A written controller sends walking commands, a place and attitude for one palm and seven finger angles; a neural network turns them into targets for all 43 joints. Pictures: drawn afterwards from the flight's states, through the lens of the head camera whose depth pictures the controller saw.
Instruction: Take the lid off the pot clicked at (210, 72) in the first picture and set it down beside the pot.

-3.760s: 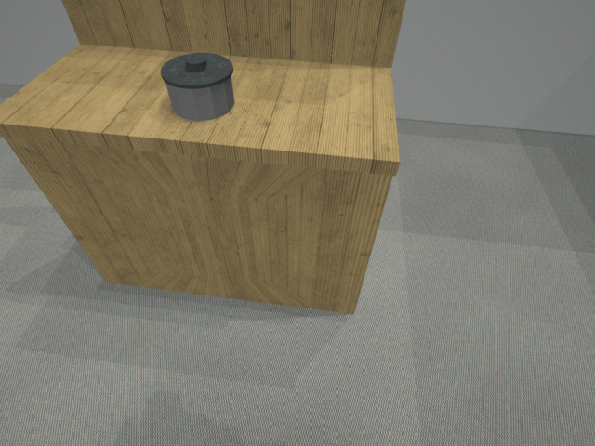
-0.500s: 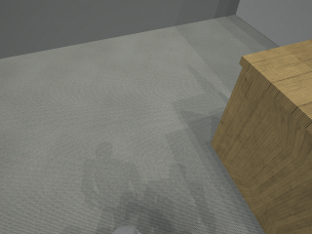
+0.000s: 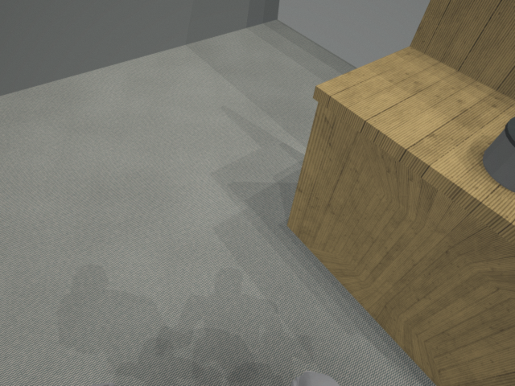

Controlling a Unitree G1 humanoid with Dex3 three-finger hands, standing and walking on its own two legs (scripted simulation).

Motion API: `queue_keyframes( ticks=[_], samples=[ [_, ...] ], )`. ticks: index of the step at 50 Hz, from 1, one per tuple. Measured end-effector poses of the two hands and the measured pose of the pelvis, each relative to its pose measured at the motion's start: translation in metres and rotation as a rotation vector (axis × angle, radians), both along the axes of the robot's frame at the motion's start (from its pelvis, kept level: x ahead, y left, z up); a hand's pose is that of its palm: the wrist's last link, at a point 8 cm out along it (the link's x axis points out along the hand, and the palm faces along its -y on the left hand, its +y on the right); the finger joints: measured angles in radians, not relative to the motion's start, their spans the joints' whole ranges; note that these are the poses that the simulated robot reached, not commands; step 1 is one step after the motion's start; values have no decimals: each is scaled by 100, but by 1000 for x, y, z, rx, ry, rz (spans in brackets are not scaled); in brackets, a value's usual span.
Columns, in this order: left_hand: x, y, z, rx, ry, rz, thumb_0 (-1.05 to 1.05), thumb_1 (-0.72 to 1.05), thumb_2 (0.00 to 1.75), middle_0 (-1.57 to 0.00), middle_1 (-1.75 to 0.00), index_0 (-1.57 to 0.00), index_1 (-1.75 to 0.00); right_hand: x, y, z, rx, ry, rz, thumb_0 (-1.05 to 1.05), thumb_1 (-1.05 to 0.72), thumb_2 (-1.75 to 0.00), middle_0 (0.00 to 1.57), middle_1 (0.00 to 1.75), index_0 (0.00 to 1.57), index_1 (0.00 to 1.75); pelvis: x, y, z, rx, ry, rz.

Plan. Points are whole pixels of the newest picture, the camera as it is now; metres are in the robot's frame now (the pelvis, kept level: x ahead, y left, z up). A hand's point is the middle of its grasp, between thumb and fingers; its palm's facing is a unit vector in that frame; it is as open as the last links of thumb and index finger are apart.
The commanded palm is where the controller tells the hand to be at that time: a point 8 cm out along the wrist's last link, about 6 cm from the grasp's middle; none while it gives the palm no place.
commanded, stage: turn to face it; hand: left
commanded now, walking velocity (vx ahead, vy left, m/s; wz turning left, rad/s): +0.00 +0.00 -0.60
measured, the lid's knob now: out of the picture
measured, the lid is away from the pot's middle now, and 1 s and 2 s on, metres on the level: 0.00 0.00 0.00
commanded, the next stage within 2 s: take the last steps up to it in 1.26 s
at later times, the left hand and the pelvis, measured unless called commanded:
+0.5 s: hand (180, 376) +0.16 +0.14 -0.17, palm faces -0.30 -0.92 -0.24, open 7.4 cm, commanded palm none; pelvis +0.01 -0.02 -0.01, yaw -18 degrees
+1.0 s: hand (223, 338) +0.22 +0.07 -0.16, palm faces -0.56 -0.78 -0.28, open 7.4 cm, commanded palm none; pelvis +0.01 -0.03 -0.02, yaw -35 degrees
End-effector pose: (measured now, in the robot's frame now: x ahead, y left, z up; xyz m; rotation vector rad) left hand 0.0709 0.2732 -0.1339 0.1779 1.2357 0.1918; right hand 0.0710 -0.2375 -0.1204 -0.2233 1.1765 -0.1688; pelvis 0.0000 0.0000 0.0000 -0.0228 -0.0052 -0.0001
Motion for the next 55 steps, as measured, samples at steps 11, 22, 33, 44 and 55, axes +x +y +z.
queue_keyframes(
  ticks=[11, 22, 33, 44, 55],
  samples=[
    [90, -69, 6, 36, -128, -246, 1, 91, 90, -20, -29, -20, -30, -83, -52, -40, 39, 148, -220, 1, -90, -90, 21, 30, 20, 30, 2, -33, -19, 12, 3, -131],
    [91, -91, 6, 8, -42, -348, 1, 90, 90, -21, -30, -20, -30, -70, -69, -15, -2, 44, -318, 1, -91, -90, 20, 30, 20, 30, 6, -32, -5, 40, 11, -273],
    [121, -66, -13, -21, 6, -426, 1, 90, 90, -21, -30, -20, -30, -68, -30, 0, -40, -26, -382, 0, -91, -90, 21, 30, 20, 30, 18, -6, -8, 14, 13, -413],
    [161, -118, 2, 7, -13, -622, 1, 91, 90, -20, -29, -20, -30, -134, -24, -20, 38, 24, -580, 1, -90, -90, 21, 30, 21, 30, 16, -21, -9, 8, 6, -572],
    [170, -167, 8, 16, -66, -733, 1, 90, 90, -21, -30, -20, -30, -179, -36, -25, 30, 81, -720, 1, -91, -90, 20, 30, 20, 30, 13, -33, -9, 28, 5, -660]
  ],
)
